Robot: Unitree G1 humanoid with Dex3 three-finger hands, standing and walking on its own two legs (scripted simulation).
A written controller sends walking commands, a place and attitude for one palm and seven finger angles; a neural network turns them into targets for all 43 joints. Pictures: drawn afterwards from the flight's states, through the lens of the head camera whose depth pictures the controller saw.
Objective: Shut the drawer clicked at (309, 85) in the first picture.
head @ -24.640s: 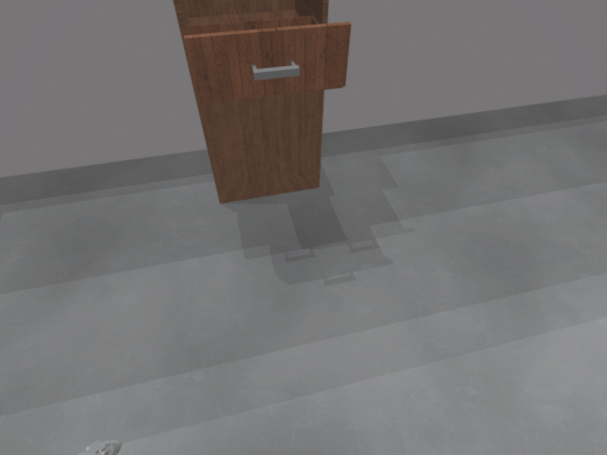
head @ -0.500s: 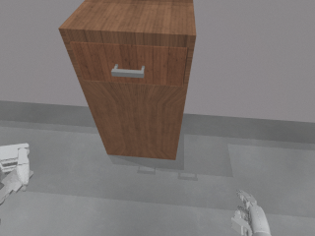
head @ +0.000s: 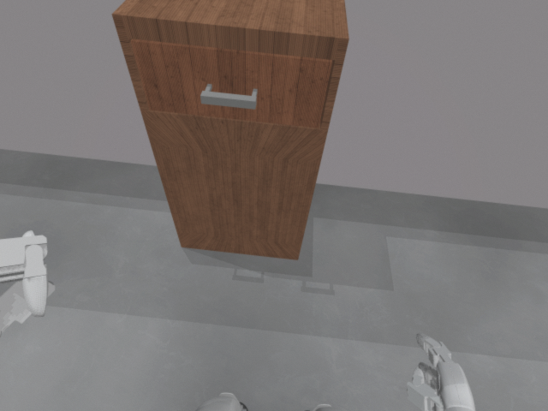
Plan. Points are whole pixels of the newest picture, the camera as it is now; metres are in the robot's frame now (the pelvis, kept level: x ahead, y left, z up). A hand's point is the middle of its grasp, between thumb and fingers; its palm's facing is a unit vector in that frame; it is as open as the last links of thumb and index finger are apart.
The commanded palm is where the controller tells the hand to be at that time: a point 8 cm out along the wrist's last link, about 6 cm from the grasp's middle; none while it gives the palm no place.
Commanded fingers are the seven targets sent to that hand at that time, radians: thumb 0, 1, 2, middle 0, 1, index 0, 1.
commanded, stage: step back with the hand held close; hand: left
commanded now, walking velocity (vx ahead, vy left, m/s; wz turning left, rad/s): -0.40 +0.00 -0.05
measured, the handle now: (230, 95) +0.77 +0.14 +0.02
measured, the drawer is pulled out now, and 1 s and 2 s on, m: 0.00 0.00 0.00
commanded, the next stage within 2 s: stop stepping back and stand still in 0.22 s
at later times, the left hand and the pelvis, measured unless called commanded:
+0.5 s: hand (3, 377) +0.13 +0.23 +0.18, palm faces +0.23 -0.84 -0.49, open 3.2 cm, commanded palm +0.06 +0.27 +0.19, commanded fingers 0.00 0.90 0.90 -1.40 -1.60 -1.40 -1.60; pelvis -0.08 +0.00 +0.01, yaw -2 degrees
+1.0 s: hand out of the picture +0.09 +0.26 +0.18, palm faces +0.38 -0.84 -0.39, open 3.2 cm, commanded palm +0.04 +0.30 +0.19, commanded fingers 0.00 0.90 0.90 -1.40 -1.60 -1.40 -1.60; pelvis -0.10 +0.02 +0.01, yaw -2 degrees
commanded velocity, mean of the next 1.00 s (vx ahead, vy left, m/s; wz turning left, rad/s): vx -0.04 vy -0.02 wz -0.01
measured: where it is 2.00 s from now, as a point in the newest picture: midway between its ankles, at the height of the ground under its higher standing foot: outside the picture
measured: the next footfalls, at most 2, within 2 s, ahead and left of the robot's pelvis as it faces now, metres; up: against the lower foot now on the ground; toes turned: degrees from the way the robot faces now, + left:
right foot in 0.22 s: -0.10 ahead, -0.14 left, +0.00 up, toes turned -3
left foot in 0.98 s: -0.01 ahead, +0.13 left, +0.00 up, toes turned -2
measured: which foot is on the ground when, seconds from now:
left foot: down 0.00-0.82, up 0.84-0.96, down 0.98-1.00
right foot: up 0.00-0.20, down 0.22-1.00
